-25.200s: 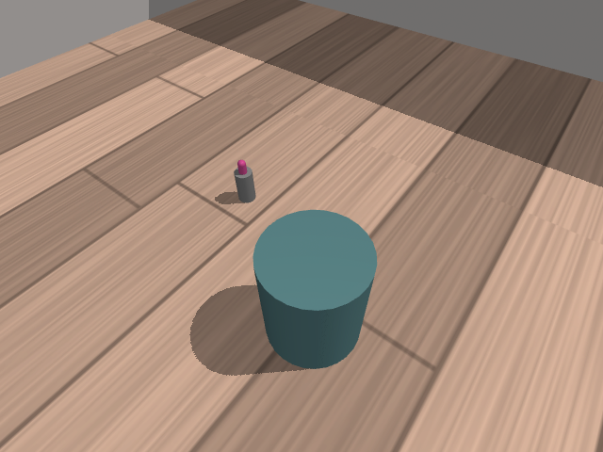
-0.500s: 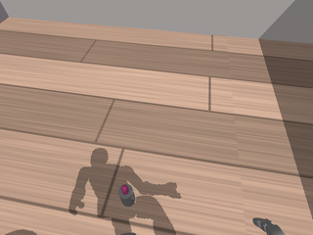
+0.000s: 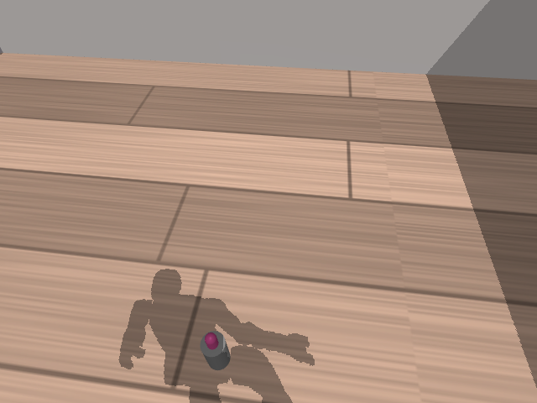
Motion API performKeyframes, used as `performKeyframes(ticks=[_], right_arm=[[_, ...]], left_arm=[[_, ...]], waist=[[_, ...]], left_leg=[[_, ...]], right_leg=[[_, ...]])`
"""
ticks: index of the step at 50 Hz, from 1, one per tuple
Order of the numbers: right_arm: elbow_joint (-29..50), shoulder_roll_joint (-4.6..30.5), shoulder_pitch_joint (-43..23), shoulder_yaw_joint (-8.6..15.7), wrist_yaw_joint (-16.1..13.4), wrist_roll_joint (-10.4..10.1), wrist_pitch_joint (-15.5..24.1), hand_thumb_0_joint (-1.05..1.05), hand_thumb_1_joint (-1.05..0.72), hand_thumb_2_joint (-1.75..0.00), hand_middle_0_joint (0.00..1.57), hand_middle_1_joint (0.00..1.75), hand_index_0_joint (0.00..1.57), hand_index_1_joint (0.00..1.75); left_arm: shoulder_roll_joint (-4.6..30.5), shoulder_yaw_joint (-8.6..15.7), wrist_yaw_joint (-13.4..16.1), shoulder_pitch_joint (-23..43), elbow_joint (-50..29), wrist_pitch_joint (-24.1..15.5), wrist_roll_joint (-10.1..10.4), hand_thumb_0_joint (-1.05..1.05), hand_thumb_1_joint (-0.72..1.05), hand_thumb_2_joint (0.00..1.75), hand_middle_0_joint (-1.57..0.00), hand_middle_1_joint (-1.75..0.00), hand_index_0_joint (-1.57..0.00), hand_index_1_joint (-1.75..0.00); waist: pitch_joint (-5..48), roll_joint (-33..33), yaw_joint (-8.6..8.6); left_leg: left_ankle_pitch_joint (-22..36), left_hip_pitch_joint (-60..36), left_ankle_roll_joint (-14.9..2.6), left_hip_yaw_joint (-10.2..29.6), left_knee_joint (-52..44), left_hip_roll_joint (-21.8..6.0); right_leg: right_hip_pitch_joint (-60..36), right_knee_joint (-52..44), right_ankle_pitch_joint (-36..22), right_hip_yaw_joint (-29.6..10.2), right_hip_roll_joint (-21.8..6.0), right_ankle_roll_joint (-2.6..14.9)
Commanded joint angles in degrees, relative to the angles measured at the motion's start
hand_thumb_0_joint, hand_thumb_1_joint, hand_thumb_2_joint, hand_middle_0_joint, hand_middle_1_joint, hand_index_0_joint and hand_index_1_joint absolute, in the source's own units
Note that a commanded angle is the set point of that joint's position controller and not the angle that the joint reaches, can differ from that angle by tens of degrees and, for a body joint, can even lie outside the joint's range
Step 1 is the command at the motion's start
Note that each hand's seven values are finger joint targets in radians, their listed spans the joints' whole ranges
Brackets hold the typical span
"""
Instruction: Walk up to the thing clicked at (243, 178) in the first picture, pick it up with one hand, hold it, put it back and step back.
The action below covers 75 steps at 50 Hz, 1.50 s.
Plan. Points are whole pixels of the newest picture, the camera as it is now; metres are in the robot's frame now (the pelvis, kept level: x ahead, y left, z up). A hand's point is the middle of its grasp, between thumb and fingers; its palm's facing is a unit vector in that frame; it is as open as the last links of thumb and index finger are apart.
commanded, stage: walk up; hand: left
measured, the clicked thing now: (214, 348) +0.41 +0.20 -0.67
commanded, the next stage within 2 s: none
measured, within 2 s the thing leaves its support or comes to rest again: neither
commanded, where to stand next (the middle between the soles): +0.04 +0.01 m, yaw +1 degrees
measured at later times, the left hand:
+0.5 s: hand out of the picture +0.09 +0.26 -0.16, palm faces -0.02 -0.94 -0.35, open 7.4 cm
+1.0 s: hand out of the picture -0.02 +0.25 -0.15, palm faces +0.04 -0.89 -0.46, open 7.4 cm
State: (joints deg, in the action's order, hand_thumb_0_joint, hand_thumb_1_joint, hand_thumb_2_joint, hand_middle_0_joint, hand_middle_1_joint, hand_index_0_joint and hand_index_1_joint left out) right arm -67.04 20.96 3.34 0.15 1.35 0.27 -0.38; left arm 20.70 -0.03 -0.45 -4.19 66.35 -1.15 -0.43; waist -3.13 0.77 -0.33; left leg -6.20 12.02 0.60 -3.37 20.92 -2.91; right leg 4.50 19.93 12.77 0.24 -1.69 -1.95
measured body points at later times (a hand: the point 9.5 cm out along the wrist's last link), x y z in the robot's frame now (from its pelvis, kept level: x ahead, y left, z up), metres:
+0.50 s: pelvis +0.01 +0.00 +0.00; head +0.02 +0.00 +0.45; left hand +0.09 +0.31 -0.13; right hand +0.10 -0.30 -0.13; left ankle +0.06 +0.13 -0.75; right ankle -0.02 -0.14 -0.74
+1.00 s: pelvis -0.06 -0.02 -0.02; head -0.01 -0.06 +0.43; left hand -0.02 +0.30 -0.12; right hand +0.05 -0.33 -0.16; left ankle -0.09 +0.13 -0.69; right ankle -0.05 -0.13 -0.75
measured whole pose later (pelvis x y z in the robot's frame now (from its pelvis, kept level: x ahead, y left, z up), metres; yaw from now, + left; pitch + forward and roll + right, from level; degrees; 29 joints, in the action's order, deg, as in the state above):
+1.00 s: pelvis -0.06 -0.02 -0.02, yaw +3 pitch -1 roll +1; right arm -53.8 24.1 7.5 4.3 1.4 1.3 -4.5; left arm 19.4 3.4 0.9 -11.1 53.6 -0.1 -3.2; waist -7.7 4.2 1.8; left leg -25.8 24.4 1.2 7.0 57.8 2.5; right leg 17.1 36.0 18.4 4.2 -3.3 1.2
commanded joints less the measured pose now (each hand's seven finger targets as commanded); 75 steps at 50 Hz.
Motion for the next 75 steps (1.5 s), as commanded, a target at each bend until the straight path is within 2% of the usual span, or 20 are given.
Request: performKeyframes(ticks=[1,25,28,36,38,39,41,44,50,54,55,56,57,58,60,65,67,69,70,75], right_arm=[[3.4,11.8,-4.0,2.5,-0.8,0.1,1.7,0.0,-0.9,-0.9,0.2,0.3,0.2,0.3],[3.7,11.2,-2.4,3.0,-1.2,0.1,1.6,0.0,-0.9,-0.9,0.2,0.3,0.2,0.3],[5.5,14.2,-1.5,5.0,-1.3,-1.1,-0.4,0.0,-0.9,-0.9,0.2,0.3,0.2,0.3],[15.9,15.6,-8.0,7.5,-1.1,0.9,-3.4,0.0,-0.9,-0.9,0.2,0.3,0.2,0.3],[18.5,13.5,-11.2,7.2,-1.0,1.2,-4.3,0.0,-0.9,-0.9,0.2,0.3,0.2,0.3],[19.5,9.8,-10.2,6.4,-1.1,0.4,-4.6,0.0,-0.9,-0.9,0.2,0.3,0.2,0.3],[19.7,10.1,-2.8,6.5,-1.9,0.7,-5.2,0.0,-0.9,-0.9,0.2,0.3,0.2,0.3],[17.2,13.2,4.9,7.9,-1.3,-0.1,-3.9,0.0,-0.9,-0.9,0.2,0.3,0.2,0.3],[19.4,12.4,-2.1,6.1,0.5,1.9,-1.0,0.0,-0.9,-0.9,0.2,0.3,0.2,0.3],[14.9,10.9,8.6,6.3,0.4,1.6,1.2,0.0,-0.9,-0.9,0.2,0.3,0.2,0.3],[13.3,11.5,13.6,6.8,-0.1,1.8,1.7,0.0,-0.9,-0.9,0.2,0.3,0.2,0.3],[13.5,14.8,15.7,7.9,-0.6,2.4,2.3,0.0,-0.9,-0.9,0.2,0.3,0.2,0.3],[15.1,21.5,15.3,8.8,-0.7,3.0,2.6,0.0,-0.9,-0.9,0.2,0.3,0.2,0.3],[16.0,23.1,13.3,9.4,-0.7,1.4,2.7,0.0,-0.9,-0.9,0.2,0.3,0.2,0.3],[17.7,15.8,8.7,6.6,-1.0,1.7,3.2,0.0,-0.9,-0.9,0.2,0.3,0.2,0.3],[19.6,13.4,4.5,5.2,-1.2,0.9,2.2,0.0,-0.9,-0.9,0.2,0.3,0.2,0.3],[19.6,10.3,5.0,4.0,-1.4,-0.8,1.0,0.0,-0.9,-0.9,0.2,0.3,0.2,0.3],[19.4,8.9,8.4,3.8,-2.2,-1.3,-0.8,0.0,-0.9,-0.9,0.2,0.3,0.2,0.3],[18.0,11.4,9.5,4.9,-2.6,-0.9,-1.8,0.0,-0.9,-0.9,0.2,0.3,0.2,0.3],[15.6,12.0,10.9,5.2,-1.9,-0.2,-1.7,0.0,-0.9,-0.9,0.2,0.3,0.2,0.3]], left_arm=[[12.8,2.4,0.8,2.9,-3.2,-0.7,0.0,0.0,0.9,0.9,-0.2,-0.3,-0.2,-0.3],[11.3,2.5,1.0,2.3,-3.1,-0.4,0.0,0.0,0.9,0.9,-0.2,-0.3,-0.2,-0.3],[13.8,4.0,1.9,0.5,-6.0,1.0,1.1,0.0,0.9,0.9,-0.2,-0.3,-0.2,-0.3],[11.1,5.4,1.7,-10.1,-9.7,3.7,0.5,0.0,0.9,0.9,-0.2,-0.3,-0.2,-0.3],[13.1,6.4,1.9,-14.2,-9.7,3.5,0.0,0.0,0.9,0.9,-0.2,-0.3,-0.2,-0.3],[18.1,7.6,2.0,-12.7,-11.5,2.7,-1.1,0.0,0.9,0.9,-0.2,-0.3,-0.2,-0.3],[23.6,8.5,2.6,-2.0,-17.5,1.7,-2.5,0.0,0.9,0.9,-0.2,-0.3,-0.2,-0.3],[16.1,7.7,3.2,2.3,-18.6,0.4,-2.2,0.0,0.9,0.9,-0.2,-0.3,-0.2,-0.3],[17.5,8.9,1.6,-11.0,-18.1,-1.1,-3.0,0.0,0.9,0.9,-0.2,-0.3,-0.2,-0.3],[17.7,8.5,-0.1,-7.9,-19.9,0.0,-1.9,0.0,0.9,0.9,-0.2,-0.3,-0.2,-0.3],[14.7,7.4,-0.2,-6.8,-20.7,0.2,-1.8,0.0,0.9,0.9,-0.2,-0.3,-0.2,-0.3],[9.8,5.9,-0.2,-7.1,-22.0,0.3,-1.4,0.0,0.9,0.9,-0.2,-0.3,-0.2,-0.3],[9.4,5.9,-0.1,-3.9,-23.1,0.2,-1.1,0.0,0.9,0.9,-0.2,-0.3,-0.2,-0.3],[14.7,7.1,0.4,-1.8,-22.6,-0.3,-1.7,0.0,0.9,0.9,-0.2,-0.3,-0.2,-0.3],[12.6,6.4,0.0,-7.7,-19.5,-1.2,-0.5,0.0,0.9,0.9,-0.2,-0.3,-0.2,-0.3],[10.6,5.8,0.0,-11.0,-16.4,-1.7,-0.3,0.0,0.9,0.9,-0.2,-0.3,-0.2,-0.3],[12.6,6.4,1.1,-13.0,-14.9,-2.2,-0.3,0.0,0.9,0.9,-0.2,-0.3,-0.2,-0.3],[19.0,6.8,1.8,-10.1,-16.8,-2.6,-0.4,0.0,0.9,0.9,-0.2,-0.3,-0.2,-0.3],[19.5,6.8,1.8,-7.5,-17.2,-2.3,-0.7,0.0,0.9,0.9,-0.2,-0.3,-0.2,-0.3],[17.6,6.2,2.3,-3.4,-17.5,-1.6,-1.3,0.0,0.9,0.9,-0.2,-0.3,-0.2,-0.3]], waist=[[5.2,-0.4,-0.06],[5.7,-0.5,-0.63],[4.5,0.7,-0.57],[9.4,12.5,2.84],[5.5,4.7,5.63],[1.0,-11.3,5.88],[1.1,-12.4,1.62],[7.4,-5.7,-2.18],[2.5,-14.5,6.32],[2.3,-10.5,0.26],[4.7,-5.2,-3.04],[5.9,6.2,-3.83],[2.4,11.1,-4.62],[-3.3,8.9,-4.75],[-3.3,5.6,-0.56],[-0.2,9.2,1.39],[2.6,2.9,3.36],[5.5,-7.7,1.39],[4.0,-6.1,0.53],[4.4,-11.2,-0.22]], left_leg=[[-1.4,-6.0,-1.37,6.3,-3.9,-5.2],[3.9,-7.8,-1.47,5.9,-3.3,-5.3],[27.4,-7.7,-3.38,5.8,3.2,-6.5],[6.2,10.4,-13.3,12.6,2.3,-14.4],[1.2,14.3,-8.59,9.0,14.1,-7.9],[-11.0,18.2,-2.76,5.5,28.7,4.5],[-29.8,17.4,-0.76,15.9,48.5,8.2],[-19.1,17.7,0.19,15.5,52.3,7.1],[-26.3,19.8,0.42,7.1,21.8,3.0],[-13.0,-3.0,-1.52,-0.7,3.4,5.6],[-9.2,-12.7,-1.97,0.2,-2.3,5.2],[-19.4,-20.4,-4.65,16.2,-7.3,-3.6],[-33.3,-16.6,-12.01,37.9,-10.0,-17.6],[-30.9,-7.3,-17.83,39.1,-10.7,-21.7],[-8.6,-9.5,-14.22,22.8,-4.0,-12.9],[13.8,2.8,-9.12,8.7,6.2,-8.5],[11.6,5.6,-4.62,5.1,17.1,-4.0],[-27.9,8.2,-1.83,5.5,31.4,4.2],[-31.4,4.7,-2.09,9.1,36.4,2.6],[-24.2,8.1,-1.66,6.9,28.5,0.3]], right_leg=[[3.9,-4.9,-4.5,-4.4,-5.7,3.03],[3.8,-5.0,-6.8,-3.6,-5.7,2.47],[7.7,5.6,-21.1,-1.3,-4.6,2.62],[4.2,29.2,15.5,1.4,0.5,5.18],[7.2,14.8,9.4,-5.2,-5.1,7.35],[12.5,-1.3,-3.4,-23.1,-16.9,8.94],[20.6,-2.7,-14.3,-28.7,-24.9,19.13],[8.0,4.5,-12.4,-12.3,-13.9,12.98],[-4.7,-0.4,19.2,-16.0,-15.7,14.41],[10.3,3.6,11.5,-6.3,-11.1,10.88],[15.0,11.6,10.1,-1.7,-7.9,8.44],[26.1,24.7,14.1,3.1,-3.2,5.17],[37.6,31.4,20.9,2.2,2.7,2.95],[34.4,35.0,19.8,-4.9,-2.6,3.46],[31.1,32.7,16.0,-6.0,-1.6,3.25],[8.9,15.1,4.2,2.0,0.8,2.49],[-0.7,4.4,-11.5,-1.0,-0.3,3.64],[4.6,-2.4,-16.1,-27.1,-20.0,13.54],[10.5,-1.3,-9.8,-27.8,-20.3,16.36],[8.8,3.7,-11.1,-15.6,-13.9,13.34]])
